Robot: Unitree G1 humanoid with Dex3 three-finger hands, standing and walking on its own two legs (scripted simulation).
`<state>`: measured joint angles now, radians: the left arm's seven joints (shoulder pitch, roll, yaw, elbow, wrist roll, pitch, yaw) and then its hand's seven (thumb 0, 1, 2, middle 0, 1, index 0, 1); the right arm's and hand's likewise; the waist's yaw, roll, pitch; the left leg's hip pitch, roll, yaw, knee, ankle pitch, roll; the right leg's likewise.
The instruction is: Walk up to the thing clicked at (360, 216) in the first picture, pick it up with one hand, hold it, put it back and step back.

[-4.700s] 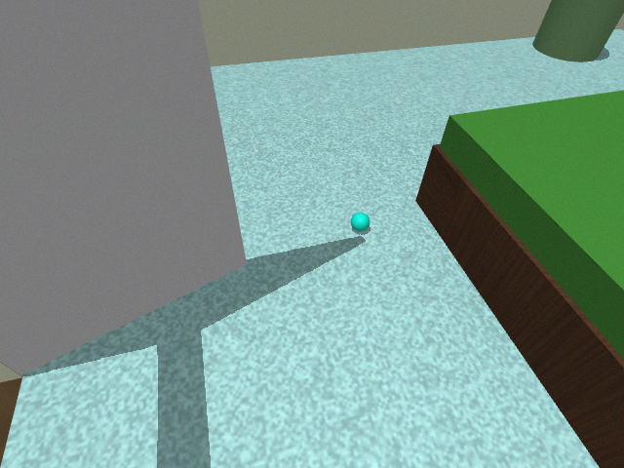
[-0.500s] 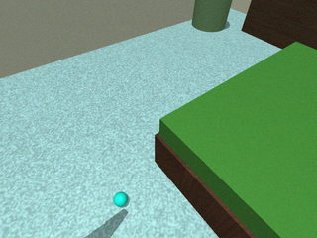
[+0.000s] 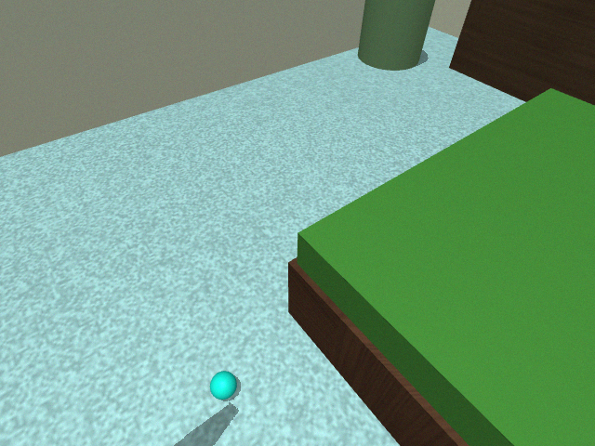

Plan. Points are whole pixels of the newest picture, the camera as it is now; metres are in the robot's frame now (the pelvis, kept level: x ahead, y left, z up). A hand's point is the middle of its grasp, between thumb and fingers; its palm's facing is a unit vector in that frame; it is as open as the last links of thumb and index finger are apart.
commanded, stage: stand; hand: left
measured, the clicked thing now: (223, 385) +0.45 +0.23 -0.74
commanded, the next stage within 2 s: none
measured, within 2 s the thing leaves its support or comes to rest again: neither
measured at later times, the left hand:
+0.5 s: hand out of the picture +0.11 +0.24 -0.15, palm faces -0.02 -0.94 -0.35, open 7.4 cm
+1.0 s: hand out of the picture +0.09 +0.25 -0.15, palm faces -0.02 -0.94 -0.35, open 7.4 cm
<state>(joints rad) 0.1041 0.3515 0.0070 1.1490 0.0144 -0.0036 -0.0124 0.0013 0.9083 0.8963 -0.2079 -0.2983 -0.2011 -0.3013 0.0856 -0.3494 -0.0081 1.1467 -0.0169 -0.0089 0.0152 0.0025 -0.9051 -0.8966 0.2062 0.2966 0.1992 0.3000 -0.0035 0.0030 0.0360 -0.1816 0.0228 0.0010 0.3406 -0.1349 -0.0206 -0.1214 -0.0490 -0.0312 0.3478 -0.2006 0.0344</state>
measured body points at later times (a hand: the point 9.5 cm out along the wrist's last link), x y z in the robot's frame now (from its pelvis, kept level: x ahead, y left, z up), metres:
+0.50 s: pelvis +0.02 -0.01 +0.00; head +0.03 -0.01 +0.45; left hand +0.11 +0.29 -0.13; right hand +0.11 -0.31 -0.13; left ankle +0.03 +0.13 -0.75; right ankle -0.01 -0.14 -0.75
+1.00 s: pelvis +0.02 -0.01 +0.00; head +0.03 -0.01 +0.45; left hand +0.09 +0.29 -0.13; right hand +0.10 -0.31 -0.13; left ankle +0.03 +0.13 -0.75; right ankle -0.01 -0.14 -0.75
